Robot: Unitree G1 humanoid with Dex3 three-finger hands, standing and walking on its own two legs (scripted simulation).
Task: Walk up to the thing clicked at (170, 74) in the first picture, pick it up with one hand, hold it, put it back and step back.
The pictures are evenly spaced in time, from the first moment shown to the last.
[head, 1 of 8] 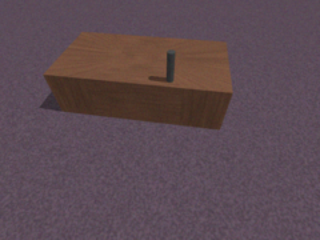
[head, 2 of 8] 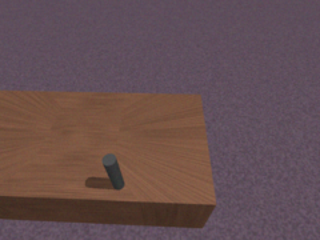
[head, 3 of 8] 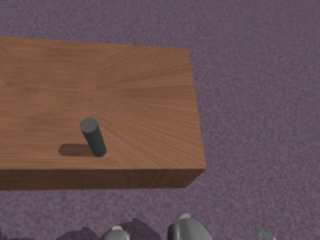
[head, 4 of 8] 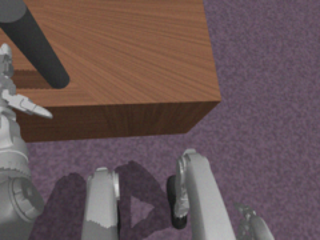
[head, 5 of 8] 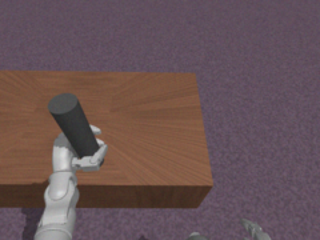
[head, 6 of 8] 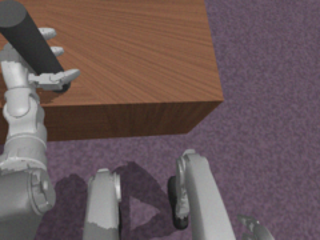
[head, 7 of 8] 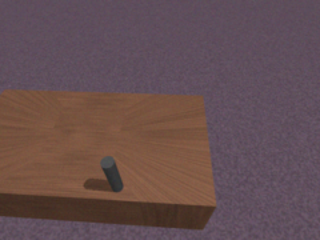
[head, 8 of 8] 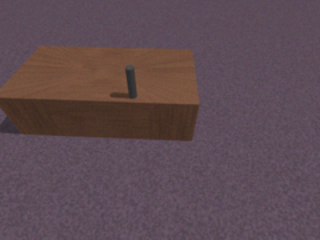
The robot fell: no
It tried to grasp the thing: yes
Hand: left
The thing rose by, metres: 0.34
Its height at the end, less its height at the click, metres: +0.00
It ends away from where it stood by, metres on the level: 0.01
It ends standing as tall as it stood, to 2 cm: yes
